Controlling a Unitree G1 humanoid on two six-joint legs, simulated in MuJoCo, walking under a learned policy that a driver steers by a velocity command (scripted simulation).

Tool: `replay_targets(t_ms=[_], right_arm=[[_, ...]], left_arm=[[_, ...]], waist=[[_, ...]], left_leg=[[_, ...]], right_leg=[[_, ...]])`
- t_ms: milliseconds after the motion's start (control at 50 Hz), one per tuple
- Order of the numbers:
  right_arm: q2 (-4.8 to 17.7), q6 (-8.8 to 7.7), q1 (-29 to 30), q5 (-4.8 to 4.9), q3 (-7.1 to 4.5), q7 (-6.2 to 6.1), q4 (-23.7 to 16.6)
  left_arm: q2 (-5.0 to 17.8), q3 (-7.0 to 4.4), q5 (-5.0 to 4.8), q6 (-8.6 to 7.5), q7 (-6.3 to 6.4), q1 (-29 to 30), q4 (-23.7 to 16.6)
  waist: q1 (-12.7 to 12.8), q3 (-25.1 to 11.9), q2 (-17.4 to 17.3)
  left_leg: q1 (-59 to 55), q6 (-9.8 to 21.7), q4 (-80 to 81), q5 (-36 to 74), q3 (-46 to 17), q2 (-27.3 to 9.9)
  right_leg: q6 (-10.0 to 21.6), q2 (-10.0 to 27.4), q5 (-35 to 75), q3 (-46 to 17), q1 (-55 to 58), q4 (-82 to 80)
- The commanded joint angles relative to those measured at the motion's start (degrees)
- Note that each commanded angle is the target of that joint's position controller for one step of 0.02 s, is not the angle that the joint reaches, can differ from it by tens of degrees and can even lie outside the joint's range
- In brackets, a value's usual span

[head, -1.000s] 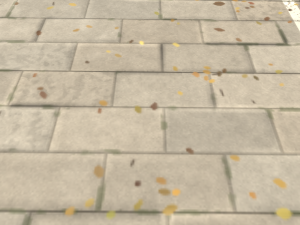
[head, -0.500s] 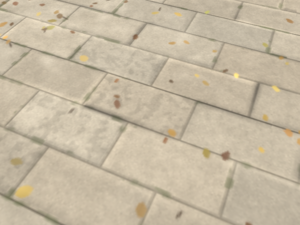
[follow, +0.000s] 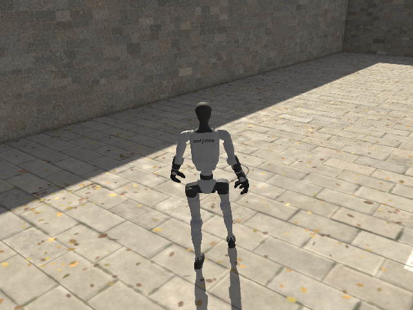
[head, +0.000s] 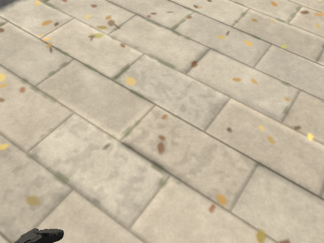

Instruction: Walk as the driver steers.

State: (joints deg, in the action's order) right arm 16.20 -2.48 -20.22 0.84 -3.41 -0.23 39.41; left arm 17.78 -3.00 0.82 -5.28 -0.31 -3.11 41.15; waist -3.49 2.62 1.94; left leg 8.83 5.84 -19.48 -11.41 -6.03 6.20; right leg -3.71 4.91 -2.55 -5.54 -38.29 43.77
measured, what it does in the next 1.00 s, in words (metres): walks ahead: right foot, then left foot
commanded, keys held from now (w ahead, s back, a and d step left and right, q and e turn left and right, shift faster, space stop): w+q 0.06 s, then w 0.54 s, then w+e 0.40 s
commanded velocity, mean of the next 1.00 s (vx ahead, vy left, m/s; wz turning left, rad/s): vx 0.50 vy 0.00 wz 0.05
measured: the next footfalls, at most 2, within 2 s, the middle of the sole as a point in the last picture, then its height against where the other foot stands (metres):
right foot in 0.20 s outside the picture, level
left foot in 0.70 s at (113, 222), level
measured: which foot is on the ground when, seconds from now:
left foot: down 0.00-0.20, up 0.22-0.68, down 0.70-1.00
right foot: up 0.00-0.18, down 0.20-0.70, up 0.72-1.00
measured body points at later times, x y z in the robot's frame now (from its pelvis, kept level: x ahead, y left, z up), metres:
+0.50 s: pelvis +0.29 -0.04 +0.00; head +0.32 -0.04 +0.45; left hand +0.27 +0.24 -0.13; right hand +0.50 -0.26 -0.10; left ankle +0.39 +0.14 -0.69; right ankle +0.27 -0.14 -0.75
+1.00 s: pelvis +0.55 +0.06 +0.00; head +0.57 +0.06 +0.45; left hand +0.70 +0.33 -0.11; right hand +0.60 -0.23 -0.12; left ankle +0.51 +0.15 -0.75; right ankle +0.67 -0.11 -0.68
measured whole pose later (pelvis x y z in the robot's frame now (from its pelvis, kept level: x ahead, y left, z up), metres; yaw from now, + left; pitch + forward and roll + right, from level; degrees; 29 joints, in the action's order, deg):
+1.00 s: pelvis +0.55 +0.06 +0.00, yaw -1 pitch +0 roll +2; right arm 15.5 -5.6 -18.3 -1.0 -3.8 0.4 47.5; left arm 18.0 -3.9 -1.4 -1.6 -0.5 -11.2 43.9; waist -3.0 1.3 2.9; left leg 3.3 2.5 -14.4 -11.8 9.5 1.8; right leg -0.8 6.0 -4.5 -4.1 -39.0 53.2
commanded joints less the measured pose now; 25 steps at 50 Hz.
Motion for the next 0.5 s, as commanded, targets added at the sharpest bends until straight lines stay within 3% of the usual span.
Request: replay_targets(t_ms=[20,80,140,160,180,200,220,240,260,280,300,320,340,380,440,500], right_arm=[[10.64,-0.58,-0.25,0.39,-3.1,-0.9,-2.69],[10.0,-0.17,-2.37,0.71,-2.97,-1.03,-1.02],[9.22,0.36,-3.14,0.36,-2.79,-1.36,0.37],[9.21,0.57,-2.89,0.24,-2.81,-1.31,0.61],[8.54,0.67,-1.96,0.21,-2.51,-1.17,0.46],[6.65,0.6,-1.22,-0.24,-1.67,-0.89,-0.2],[3.92,0.19,-6.1,-0.2,-0.62,-0.82,-0.92],[3.05,-0.39,-10.95,0.67,0.05,-0.82,-0.29],[8.09,-0.61,-5.82,1.24,-0.92,-0.75,-0.2],[9.43,-0.69,0.43,1.05,-1.29,-0.71,-1.4],[8.9,-0.95,4.25,0.25,-1.18,-0.63,-2.42],[8.0,-1.18,5.31,-0.27,-1.26,-0.35,-2.73],[6.87,-1.23,4.42,-0.23,-1.11,-0.09,-2.55],[4.6,-1.08,3.56,-0.17,-0.53,0.17,-2.12],[2.89,-1.37,8.65,-0.84,0.46,0.3,-3.82],[1.97,-2.02,14.36,-0.58,1.03,0.89,-4.78]], left_arm=[[2.71,-0.31,-0.51,-0.95,-0.59,6.16,-4.82],[3.76,-0.57,-0.97,-1.63,-1.38,8.6,-5.94],[4.89,-1.08,-0.9,-2.32,-1.96,7.1,-5.7],[5.39,-1.41,-0.86,-2.51,-1.86,5.05,-5.3],[6.47,-2.18,-0.59,-2.76,-1.53,0.25,-4.01],[8.49,-2.97,0.12,-3.01,-1.24,-6.94,-2.93],[12.94,-4.2,0.96,-2.86,-0.93,-15.44,-1.92],[12.09,-4.39,-0.42,-2.14,-1.77,-19.65,0.86],[7.49,-3.11,-1.97,-1.91,-1.77,-18.32,0.58],[5.66,-2.46,-1.68,-1.4,-1.5,-14.56,0.04],[4.84,-1.95,-1.03,-0.98,-1.36,-11.91,-0.19],[3.84,-1.5,-0.5,-0.9,-1.22,-10.52,-0.11],[3.3,-1.2,-0.14,-0.99,-1.11,-10.0,0.01],[3.57,-1.21,-0.75,-1.27,-1.04,-10.49,0.81],[6.42,-1.9,-1.36,-1.22,-0.65,-11.8,2.0],[7.59,-2.04,-1.83,-0.59,-0.42,-13.67,3.1]], waist=[[-0.39,-1.51,-6.11],[-1.21,-1.24,-6.71],[-0.57,-1.28,-8.52],[0.49,-1.67,-9.58],[3.16,-4.02,-9.61],[6.69,-10.7,-8.27],[7.41,-20.26,1.95],[6.59,-23.22,14.73],[8.12,-15.46,7.96],[8.21,-8.25,3.47],[7.2,-3.78,0.91],[5.67,-1.78,0.87],[4.34,-1.95,2.3],[3.56,-2.51,3.71],[4.62,-1.51,2.47],[6.64,-0.9,2.02]], left_leg=[[3.97,6.63,5.87,9.39,-9.69,-11.51],[-0.2,6.17,2.71,8.02,-13.0,-13.29],[-5.39,5.45,-1.09,11.67,-15.8,-15.76],[-6.27,4.99,-2.87,15.96,-16.1,-15.91],[-6.4,3.91,-7.62,23.62,-14.83,-13.9],[-2.75,2.22,-17.97,24.87,-12.43,-11.13],[13.67,-1.83,-36.67,10.97,-7.1,-4.57],[27.87,-4.39,-50.17,-21.77,-4.71,-0.04],[33.87,-4.22,-54.83,-19.72,-6.75,-3.4],[34.99,-4.18,-54.71,-14.79,-4.44,-5.66],[34.1,-4.18,-52.09,-11.28,-2.52,-7.5],[32.29,-4.21,-48.73,-8.61,-1.73,-9.49],[29.55,-4.34,-46.39,-7.13,-1.08,-10.76],[27.89,-5.02,-42.15,-6.52,0.77,-11.63],[28.74,-6.29,-31.89,-0.16,2.53,-12.55],[25.2,-6.51,-20.31,9.88,4.3,-11.26]], right_leg=[[-0.35,-3.59,8.56,2.32,6.39,-9.58],[0.88,-4.34,8.48,1.25,6.99,-14.18],[3.1,-4.25,3.4,1.52,8.9,-16.27],[4.25,-4.71,0.75,2.54,11.5,-16.95],[5.99,-5.78,0.82,4.19,18.35,-19.53],[9.18,-1.53,2.32,0.93,31.22,-17.56],[16.8,9.97,-0.25,-16.35,52.91,-16.0],[21.92,17.4,-13.77,-36.95,61.07,-23.65],[19.69,16.29,-24.44,-35.79,56.1,-26.24],[17.63,14.16,-22.96,-27.76,48.15,-27.53],[16.93,11.86,-17.29,-22.09,40.74,-29.21],[16.54,9.9,-12.11,-18.24,36.12,-30.66],[16.17,8.37,-8.42,-15.51,33.47,-31.85],[16.87,7.3,-2.59,-11.34,31.36,-33.6],[17.47,7.01,3.37,-6.44,30.47,-35.7],[15.65,4.99,5.08,-1.46,29.94,-35.97]])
